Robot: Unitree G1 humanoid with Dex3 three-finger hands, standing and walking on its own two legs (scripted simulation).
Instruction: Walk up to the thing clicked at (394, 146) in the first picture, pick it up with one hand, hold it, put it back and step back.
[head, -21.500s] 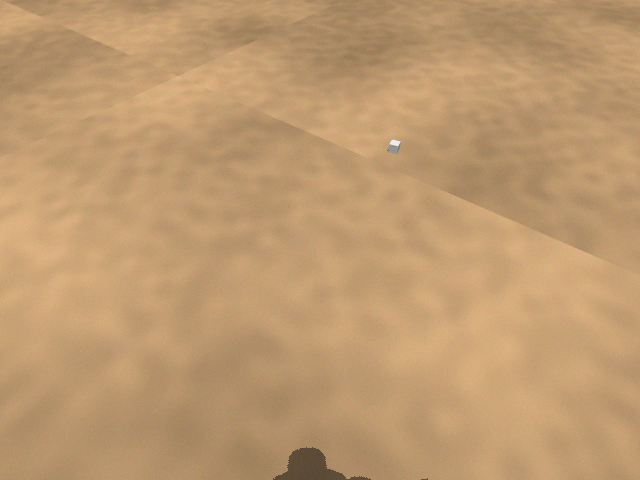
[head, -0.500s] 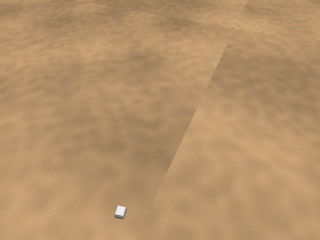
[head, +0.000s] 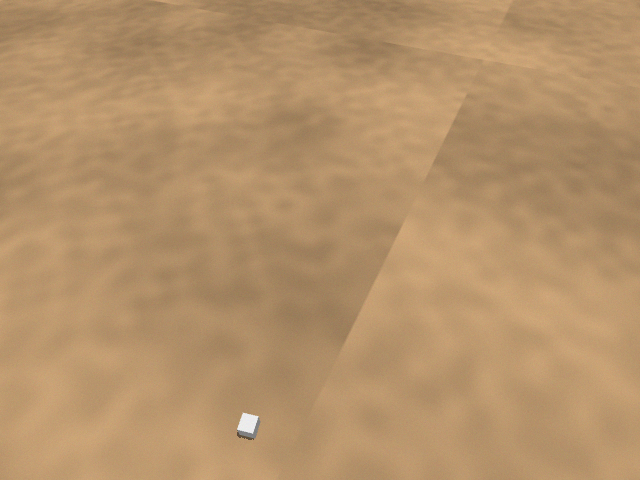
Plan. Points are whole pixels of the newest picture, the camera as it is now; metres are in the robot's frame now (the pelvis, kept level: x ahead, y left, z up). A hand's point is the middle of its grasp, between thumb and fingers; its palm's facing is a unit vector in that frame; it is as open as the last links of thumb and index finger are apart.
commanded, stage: walk up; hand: left
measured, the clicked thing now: (249, 425) +0.43 +0.22 -0.76
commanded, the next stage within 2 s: stand in 0.12 s
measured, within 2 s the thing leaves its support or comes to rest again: neither
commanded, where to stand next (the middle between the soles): +0.04 -0.01 m, yaw -2 degrees
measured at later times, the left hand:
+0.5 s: hand out of the picture +0.09 +0.25 -0.15, palm faces -0.02 -0.94 -0.35, open 7.4 cm
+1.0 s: hand out of the picture +0.09 +0.24 -0.15, palm faces -0.03 -0.94 -0.35, open 7.4 cm
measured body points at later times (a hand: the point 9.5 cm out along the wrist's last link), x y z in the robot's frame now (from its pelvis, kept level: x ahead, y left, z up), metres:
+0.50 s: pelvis +0.01 -0.01 +0.00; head +0.02 -0.01 +0.45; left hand +0.09 +0.30 -0.13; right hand +0.09 -0.31 -0.13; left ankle +0.01 +0.14 -0.75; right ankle +0.01 -0.13 -0.75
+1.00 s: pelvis +0.01 -0.01 +0.00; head +0.01 -0.02 +0.45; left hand +0.09 +0.29 -0.13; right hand +0.08 -0.31 -0.14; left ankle +0.01 +0.14 -0.75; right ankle +0.01 -0.13 -0.75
